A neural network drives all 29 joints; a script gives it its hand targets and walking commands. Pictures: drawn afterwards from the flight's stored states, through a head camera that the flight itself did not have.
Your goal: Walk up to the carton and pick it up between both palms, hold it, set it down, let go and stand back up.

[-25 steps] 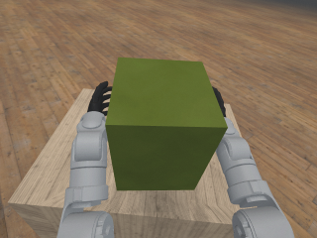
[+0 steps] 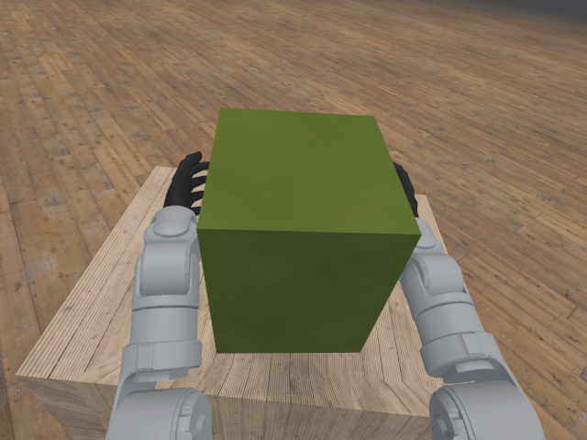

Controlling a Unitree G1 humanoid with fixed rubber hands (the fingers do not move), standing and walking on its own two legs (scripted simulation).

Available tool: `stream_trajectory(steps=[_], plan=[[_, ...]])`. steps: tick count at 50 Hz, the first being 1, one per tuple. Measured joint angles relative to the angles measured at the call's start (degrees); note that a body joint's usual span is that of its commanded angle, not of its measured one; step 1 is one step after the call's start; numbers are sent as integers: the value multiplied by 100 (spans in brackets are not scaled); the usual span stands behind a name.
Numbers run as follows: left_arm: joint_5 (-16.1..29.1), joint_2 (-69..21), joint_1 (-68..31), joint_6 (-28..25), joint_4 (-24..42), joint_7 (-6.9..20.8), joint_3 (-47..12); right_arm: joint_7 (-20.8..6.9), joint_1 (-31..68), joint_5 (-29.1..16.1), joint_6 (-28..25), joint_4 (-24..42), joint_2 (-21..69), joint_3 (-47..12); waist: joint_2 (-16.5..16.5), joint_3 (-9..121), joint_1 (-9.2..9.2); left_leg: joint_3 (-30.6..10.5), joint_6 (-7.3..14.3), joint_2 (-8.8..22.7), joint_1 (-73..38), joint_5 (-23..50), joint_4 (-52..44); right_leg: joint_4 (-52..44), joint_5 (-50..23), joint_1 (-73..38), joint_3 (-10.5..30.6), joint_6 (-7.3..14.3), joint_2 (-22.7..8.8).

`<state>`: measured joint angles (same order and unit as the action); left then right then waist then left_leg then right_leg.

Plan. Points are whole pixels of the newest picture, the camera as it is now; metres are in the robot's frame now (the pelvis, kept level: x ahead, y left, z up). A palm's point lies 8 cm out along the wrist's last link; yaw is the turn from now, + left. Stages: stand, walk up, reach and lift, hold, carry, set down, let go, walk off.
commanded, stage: hold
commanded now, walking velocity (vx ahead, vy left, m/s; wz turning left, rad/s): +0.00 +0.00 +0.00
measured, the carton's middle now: (294, 236) +0.34 +0.01 +0.15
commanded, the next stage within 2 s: none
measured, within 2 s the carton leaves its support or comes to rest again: neither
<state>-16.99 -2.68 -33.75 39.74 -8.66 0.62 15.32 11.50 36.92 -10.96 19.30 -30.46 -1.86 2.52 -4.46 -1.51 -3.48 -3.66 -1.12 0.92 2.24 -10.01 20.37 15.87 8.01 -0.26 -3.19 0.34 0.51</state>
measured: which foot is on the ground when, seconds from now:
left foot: down 0.00-1.00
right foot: down 0.00-1.00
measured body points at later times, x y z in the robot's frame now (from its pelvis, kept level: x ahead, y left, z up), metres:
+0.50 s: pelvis +0.00 +0.00 +0.00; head -0.04 +0.04 +0.45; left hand +0.37 +0.16 +0.18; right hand +0.38 -0.14 +0.17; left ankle +0.02 +0.13 -0.75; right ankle +0.02 -0.11 -0.75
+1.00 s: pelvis +0.00 +0.00 +0.00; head -0.04 +0.04 +0.45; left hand +0.37 +0.16 +0.18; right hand +0.37 -0.14 +0.18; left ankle +0.02 +0.13 -0.75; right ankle +0.02 -0.11 -0.75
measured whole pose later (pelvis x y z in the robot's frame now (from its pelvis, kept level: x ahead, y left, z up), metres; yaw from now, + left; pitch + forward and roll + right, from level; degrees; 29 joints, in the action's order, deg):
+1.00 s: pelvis +0.00 +0.00 +0.00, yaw +0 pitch -8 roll -1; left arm -17.1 -2.8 -33.4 40.0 -7.2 0.9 15.3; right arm 11.8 36.7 -11.8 19.3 -29.4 -1.9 2.2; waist -4.6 -1.7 -3.7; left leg -3.5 -1.1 0.9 2.3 -10.0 20.4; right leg 16.0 8.1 -0.2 -3.1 0.4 0.5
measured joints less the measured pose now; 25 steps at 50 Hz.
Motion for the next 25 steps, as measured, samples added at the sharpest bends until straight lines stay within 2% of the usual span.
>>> stream_trajectory(steps=[25], plan=[[10, -24, 110, 50, 239, -12, -27, 18, -85, -70, -19, 151, 2, -56, -5, -62, -18, -12, -12, 14, -37, -20, 5, -10, 19, -53, -15, 15, 17]])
